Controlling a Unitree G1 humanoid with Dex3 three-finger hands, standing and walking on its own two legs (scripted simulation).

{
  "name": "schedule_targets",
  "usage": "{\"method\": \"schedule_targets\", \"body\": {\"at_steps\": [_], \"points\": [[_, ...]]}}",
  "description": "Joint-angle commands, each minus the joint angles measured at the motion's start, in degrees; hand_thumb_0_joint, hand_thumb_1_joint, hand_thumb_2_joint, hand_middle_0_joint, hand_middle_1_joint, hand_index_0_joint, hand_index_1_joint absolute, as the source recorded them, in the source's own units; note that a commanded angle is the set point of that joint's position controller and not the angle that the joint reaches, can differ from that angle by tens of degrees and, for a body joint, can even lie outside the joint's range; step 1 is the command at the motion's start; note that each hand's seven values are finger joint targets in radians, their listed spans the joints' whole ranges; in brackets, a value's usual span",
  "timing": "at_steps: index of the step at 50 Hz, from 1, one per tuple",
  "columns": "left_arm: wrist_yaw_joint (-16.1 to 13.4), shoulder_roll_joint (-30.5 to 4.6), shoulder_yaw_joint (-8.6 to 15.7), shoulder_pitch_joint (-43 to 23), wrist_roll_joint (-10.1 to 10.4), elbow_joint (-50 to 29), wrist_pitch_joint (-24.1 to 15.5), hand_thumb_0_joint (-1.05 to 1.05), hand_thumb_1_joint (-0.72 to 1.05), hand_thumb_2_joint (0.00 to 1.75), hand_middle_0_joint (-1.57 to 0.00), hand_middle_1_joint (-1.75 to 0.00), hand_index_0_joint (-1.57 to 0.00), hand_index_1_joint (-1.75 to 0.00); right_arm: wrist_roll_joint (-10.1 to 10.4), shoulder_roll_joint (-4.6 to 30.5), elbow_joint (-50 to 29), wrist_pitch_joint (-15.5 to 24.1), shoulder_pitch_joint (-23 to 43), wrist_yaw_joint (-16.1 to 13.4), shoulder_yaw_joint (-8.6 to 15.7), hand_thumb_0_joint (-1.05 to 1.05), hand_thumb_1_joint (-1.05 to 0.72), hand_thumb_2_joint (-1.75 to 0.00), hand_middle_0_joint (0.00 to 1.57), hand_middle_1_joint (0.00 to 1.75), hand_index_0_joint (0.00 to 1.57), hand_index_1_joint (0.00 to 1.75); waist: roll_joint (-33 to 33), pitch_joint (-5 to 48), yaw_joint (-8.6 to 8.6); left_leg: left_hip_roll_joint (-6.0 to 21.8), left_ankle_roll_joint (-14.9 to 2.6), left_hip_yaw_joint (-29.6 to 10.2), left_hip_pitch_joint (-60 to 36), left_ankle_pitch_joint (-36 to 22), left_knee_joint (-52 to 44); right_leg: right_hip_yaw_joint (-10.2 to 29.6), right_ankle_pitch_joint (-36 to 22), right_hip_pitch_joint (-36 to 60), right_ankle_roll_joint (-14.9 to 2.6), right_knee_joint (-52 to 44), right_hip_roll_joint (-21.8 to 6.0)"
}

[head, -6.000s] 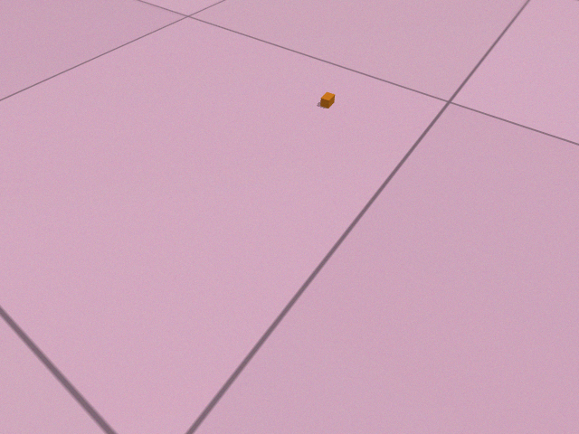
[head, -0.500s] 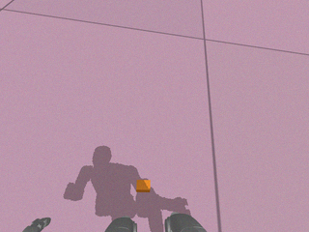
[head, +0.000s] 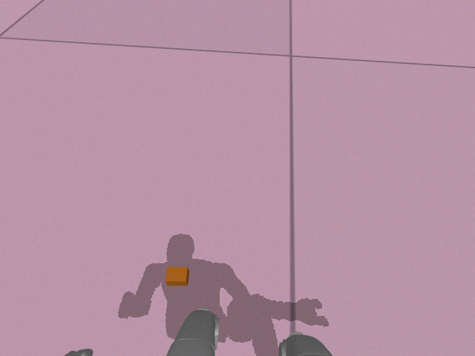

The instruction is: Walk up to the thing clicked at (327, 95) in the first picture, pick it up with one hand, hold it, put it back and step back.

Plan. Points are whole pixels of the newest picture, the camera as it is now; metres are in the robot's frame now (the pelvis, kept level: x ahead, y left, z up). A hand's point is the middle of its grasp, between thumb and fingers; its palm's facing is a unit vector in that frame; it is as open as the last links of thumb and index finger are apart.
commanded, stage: walk up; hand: left
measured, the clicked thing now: (177, 276) +0.46 +0.29 -0.70
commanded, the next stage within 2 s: stand in 1.78 s
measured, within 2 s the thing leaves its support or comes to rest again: neither
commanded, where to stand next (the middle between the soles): +0.12 +0.02 m, yaw +5 degrees
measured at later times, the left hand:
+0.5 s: hand out of the picture +0.04 +0.24 -0.12, palm faces +0.14 -0.92 -0.36, open 7.4 cm
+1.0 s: hand out of the picture +0.11 +0.27 -0.11, palm faces +0.15 -0.93 -0.33, open 7.4 cm
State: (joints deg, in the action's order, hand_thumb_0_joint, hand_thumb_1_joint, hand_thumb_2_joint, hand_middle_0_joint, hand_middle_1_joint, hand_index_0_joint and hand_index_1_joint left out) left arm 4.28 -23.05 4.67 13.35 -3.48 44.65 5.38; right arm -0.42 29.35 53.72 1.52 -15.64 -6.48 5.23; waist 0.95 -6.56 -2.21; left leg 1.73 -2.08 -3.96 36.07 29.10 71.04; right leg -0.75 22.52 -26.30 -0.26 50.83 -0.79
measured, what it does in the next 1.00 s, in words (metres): steps on the spot: left foot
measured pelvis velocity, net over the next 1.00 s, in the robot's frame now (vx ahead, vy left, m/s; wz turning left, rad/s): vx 0.03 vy -0.01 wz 0.15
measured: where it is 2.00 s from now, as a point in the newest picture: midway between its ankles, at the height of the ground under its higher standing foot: outside the picture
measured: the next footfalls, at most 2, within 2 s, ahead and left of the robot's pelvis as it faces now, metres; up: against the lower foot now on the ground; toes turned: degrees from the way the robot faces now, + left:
left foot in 0.36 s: +0.06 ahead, +0.12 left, +0.00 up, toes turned +5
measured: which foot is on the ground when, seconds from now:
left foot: up 0.00-0.34, down 0.36-1.00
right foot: down 0.00-1.00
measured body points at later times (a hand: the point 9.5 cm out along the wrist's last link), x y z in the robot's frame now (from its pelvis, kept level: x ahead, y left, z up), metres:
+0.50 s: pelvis +0.02 -0.03 +0.02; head +0.03 -0.02 +0.47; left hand +0.04 +0.29 -0.10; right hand +0.15 -0.33 -0.09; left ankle +0.02 +0.11 -0.69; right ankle +0.05 -0.12 -0.69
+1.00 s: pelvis +0.03 -0.01 +0.04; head +0.06 +0.01 +0.49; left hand +0.10 +0.32 -0.09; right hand +0.15 -0.30 -0.08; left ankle +0.02 +0.11 -0.69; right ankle +0.05 -0.12 -0.69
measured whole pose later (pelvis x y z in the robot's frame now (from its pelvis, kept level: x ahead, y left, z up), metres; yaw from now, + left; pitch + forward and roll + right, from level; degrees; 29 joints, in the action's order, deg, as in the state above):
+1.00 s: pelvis +0.03 -0.01 +0.04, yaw +9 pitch -1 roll -1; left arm 1.0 -21.9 2.2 2.8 -0.1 60.8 0.6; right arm -0.8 20.9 62.4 2.4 -7.9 -1.0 -0.2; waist 1.1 -4.2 -0.1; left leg -0.5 -0.1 -4.0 13.6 16.6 31.3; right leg -8.0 15.1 -12.0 -0.1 28.3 -2.4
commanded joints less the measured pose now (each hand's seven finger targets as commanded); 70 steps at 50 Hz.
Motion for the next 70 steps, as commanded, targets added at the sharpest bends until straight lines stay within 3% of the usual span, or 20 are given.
{"method": "schedule_targets", "body": {"at_steps": [1, 4, 6, 8, 13, 16, 19, 21, 22, 23, 25, 27, 29, 31, 34, 38, 42, 47, 66, 70], "points": [[-2.8, -16.5, 5.3, -4.1, 0.5, -3.8, -3.5, 0.00, 0.90, 0.90, -0.20, -0.30, -0.20, -0.30, 0.3, 11.2, 0.6, 1.5, -10.3, 1.2, 1.5, 0.00, -0.90, -0.90, 0.20, 0.30, 0.20, 0.30, 9.6, 4.8, 1.28, 0.2, -0.39, 0.9, 0.0, -2.4, -2.5, 23.7, 22.8, 5.5, -10.79, -28.0, -12.3], [-4.0, -15.6, 4.6, 2.5, 1.4, -0.1, -6.1, 0.00, 0.90, 0.90, -0.20, -0.30, -0.20, -0.30, -0.8, 9.5, -2.7, 1.7, -2.0, 3.4, 0.2, 0.00, -0.90, -0.90, 0.20, 0.30, 0.20, 0.30, 3.0, 3.5, -2.21, 0.1, -0.85, -4.1, 4.0, -2.5, -10.2, 29.5, 19.8, 13.0, -11.19, -29.7, -17.0], [-4.8, -15.7, 4.5, 4.8, 2.1, 1.5, -7.5, 0.00, 0.90, 0.90, -0.20, -0.30, -0.20, -0.30, -1.2, 8.6, -4.0, 1.4, 0.1, 4.2, -0.1, 0.00, -0.90, -0.90, 0.20, 0.30, 0.20, 0.30, 0.8, 2.9, -2.57, -0.3, -0.84, -6.2, 5.1, -3.1, -14.6, 30.4, 12.1, 18.2, -9.43, -30.0, -19.3], [-5.1, -15.9, 4.3, 4.3, 2.3, 1.8, -8.4, 0.00, 0.90, 0.90, -0.20, -0.30, -0.20, -0.30, -1.3, 7.8, -4.2, 1.2, 0.2, 4.6, -0.2, 0.00, -0.90, -0.90, 0.20, 0.30, 0.20, 0.30, 1.2, 2.7, -1.88, -0.1, -0.78, -5.8, 2.3, -2.5, -18.2, 28.2, 3.9, 18.1, -10.09, -29.9, -20.9], [-4.9, -14.6, 2.9, 0.9, 2.4, 2.4, -9.0, 0.00, 0.90, 0.90, -0.20, -0.30, -0.20, -0.30, -0.5, 6.0, -2.8, 1.4, -1.2, 5.4, -0.2, 0.00, -0.90, -0.90, 0.20, 0.30, 0.20, 0.30, 7.0, 5.7, -0.09, -2.2, -0.66, 1.3, -10.7, -3.6, -27.0, 16.3, -12.1, 14.0, -6.37, -28.1, -17.3], [-4.6, -13.3, 2.0, -1.7, 2.6, 3.0, -8.1, 0.00, 0.90, 0.90, -0.20, -0.30, -0.20, -0.30, 0.0, 4.1, -0.9, 1.7, -3.3, 5.3, -0.4, 0.00, -0.90, -0.90, 0.20, 0.30, 0.20, 0.30, 8.8, 7.4, 1.32, -4.3, -0.45, 4.9, -19.7, -14.2, -34.7, 6.4, -17.3, 10.7, -4.24, -22.5, -11.0], [-4.2, -11.0, 0.9, -1.9, 2.7, 3.6, -7.4, 0.00, 0.90, 0.90, -0.20, -0.30, -0.20, -0.30, -0.3, 4.4, -0.8, 2.3, -1.8, 4.8, -0.5, 0.00, -0.90, -0.90, 0.20, 0.30, 0.20, 0.30, 8.6, 8.5, 2.00, -2.2, -1.42, 2.8, -24.8, -17.4, -37.7, 3.0, -16.1, 6.5, -4.34, -19.6, -10.1], [-4.1, -9.6, 0.6, -4.0, 2.9, 3.6, -7.3, 0.00, 0.90, 0.90, -0.20, -0.30, -0.20, -0.30, -0.3, 7.7, -1.0, 2.6, -0.3, 4.6, -0.3, 0.00, -0.90, -0.90, 0.20, 0.30, 0.20, 0.30, 0.8, 9.2, 2.25, 7.1, -5.18, -12.5, -25.6, -21.7, -38.0, 0.2, -7.0, 1.9, -1.34, -15.7, -5.9], [-4.2, -10.3, 1.1, -5.3, 2.8, 4.6, -7.1, 0.00, 0.90, 0.90, -0.20, -0.30, -0.20, -0.30, 0.2, 8.7, -0.4, 2.4, -0.2, 4.7, -0.2, 0.00, -0.90, -0.90, 0.20, 0.30, 0.20, 0.30, -0.9, 8.8, 2.49, 10.0, -7.90, -17.1, -21.7, -16.8, -40.1, 0.5, -0.5, 4.8, -1.14, -13.7, -3.8], [-4.3, -10.5, 1.2, -4.5, 2.7, 5.4, -7.1, 0.00, 0.90, 0.90, -0.20, -0.30, -0.20, -0.30, 0.2, 9.0, -0.4, 2.1, 1.6, 4.8, -0.3, 0.00, -0.90, -0.90, 0.20, 0.30, 0.20, 0.30, -1.9, 7.6, 1.47, 10.1, -8.43, -16.8, -18.1, -12.1, -41.1, 1.2, 2.5, 7.2, -1.37, -15.0, -3.7], [-4.0, -11.2, 1.1, -4.6, 2.5, 5.9, -7.6, 0.00, 0.90, 0.90, -0.20, -0.30, -0.20, -0.30, -0.1, 7.0, -0.7, 1.9, 4.7, 5.0, -1.4, 0.00, -0.90, -0.90, 0.20, 0.30, 0.20, 0.30, 0.2, 5.7, 0.86, 5.1, -5.03, -10.3, -12.6, -11.5, -39.0, 4.4, 4.7, 10.1, -2.72, -22.6, -6.2], [-4.0, -13.5, 1.6, -4.5, 2.4, 7.1, -7.8, 0.00, 0.90, 0.90, -0.20, -0.30, -0.20, -0.30, -0.1, 5.7, 0.4, 1.5, 5.3, 5.1, -1.9, 0.00, -0.90, -0.90, 0.20, 0.30, 0.20, 0.30, 1.2, 3.5, 0.62, -0.5, -1.38, -1.5, -8.7, -11.2, -33.9, 10.9, 10.4, 13.4, -5.69, -30.4, -13.0], [-3.9, -13.6, 1.5, -6.9, 2.6, 7.3, -7.4, 0.00, 0.90, 0.90, -0.20, -0.30, -0.20, -0.30, -0.3, 5.9, 2.5, 1.6, 3.8, 5.0, -1.7, 0.00, -0.90, -0.90, 0.20, 0.30, 0.20, 0.30, -0.9, 3.6, 1.87, -0.7, -0.66, 0.8, -15.3, -10.3, -34.1, 10.7, 9.8, 8.5, -7.73, -30.9, -16.1], [-3.8, -11.9, 0.8, -9.3, 2.8, 7.3, -6.9, 0.00, 0.90, 0.90, -0.20, -0.30, -0.20, -0.30, -0.5, 6.1, 3.3, 2.1, 3.5, 5.1, -1.6, 0.00, -0.90, -0.90, 0.20, 0.30, 0.20, 0.30, -3.3, 2.9, 2.81, 0.6, -1.53, -3.1, -18.9, -14.5, -41.5, 4.1, 4.6, 6.2, -4.71, -26.9, -11.2], [-3.6, -10.2, 0.6, -9.0, 3.2, 8.7, -6.5, 0.00, 0.90, 0.90, -0.20, -0.30, -0.20, -0.30, -0.8, 8.7, 3.2, 2.8, 5.8, 4.9, -1.7, 0.00, -0.90, -0.90, 0.20, 0.30, 0.20, 0.30, -6.8, 4.4, 0.94, 9.4, -6.33, -19.3, -18.4, -20.4, -47.6, -0.2, -2.4, 8.5, -0.89, -17.8, -3.0], [-3.7, -10.3, 0.4, -9.1, 3.4, 10.3, -7.0, 0.00, 0.90, 0.90, -0.20, -0.30, -0.20, -0.30, 0.0, 6.5, 3.4, 3.0, 7.7, 4.6, -2.3, 0.00, -0.90, -0.90, 0.20, 0.30, 0.20, 0.30, -5.3, 10.0, 0.54, 6.3, -3.02, -10.2, -19.1, -37.8, -43.6, 1.0, -15.0, 19.1, -1.95, -23.1, -5.4], [-3.9, -10.2, 0.2, -10.3, 3.7, 11.2, -6.8, 0.00, 0.90, 0.90, -0.20, -0.30, -0.20, -0.30, 0.2, 4.8, 4.5, 2.5, 6.9, 4.3, -2.8, 0.00, -0.90, -0.90, 0.20, 0.30, 0.20, 0.30, -3.6, 14.8, 0.96, 3.5, -0.80, -4.7, -20.5, -38.9, -42.0, 0.7, -22.8, 25.2, -3.21, -23.3, -8.0], [-3.8, -10.1, -0.1, -12.6, 3.3, 12.4, -6.2, 0.00, 0.90, 0.90, -0.20, -0.30, -0.20, -0.30, -0.1, 5.6, 5.4, 2.1, 8.3, 4.3, -2.6, 0.00, -0.90, -0.90, 0.20, 0.30, 0.20, 0.30, -1.4, 13.0, 1.61, 5.2, -2.02, -7.2, -21.8, -36.0, -44.4, -0.2, -17.3, 23.0, -2.23, -25.0, -6.9], [-3.3, -9.6, 0.3, -13.1, 2.8, 15.0, -6.1, 0.00, 0.90, 0.90, -0.20, -0.30, -0.20, -0.30, -0.7, 4.3, 6.9, 1.6, 13.1, 5.0, -3.1, 0.00, -0.90, -0.90, 0.20, 0.30, 0.20, 0.30, -3.2, 7.7, 1.27, 3.4, -0.20, -6.4, -20.5, -21.7, -52.0, -0.5, -6.5, 22.8, -1.17, -32.5, -7.3], [-3.4, -9.5, 0.6, -12.2, 2.6, 15.3, -6.4, 0.00, 0.90, 0.90, -0.20, -0.30, -0.20, -0.30, -0.6, 3.9, 6.7, 1.6, 13.0, 5.0, -3.1, 0.00, -0.90, -0.90, 0.20, 0.30, 0.20, 0.30, -1.9, 9.3, 1.32, 3.1, 0.01, -5.4, -21.7, -27.3, -50.2, -0.5, -10.1, 24.1, -1.16, -33.1, -7.7]]}}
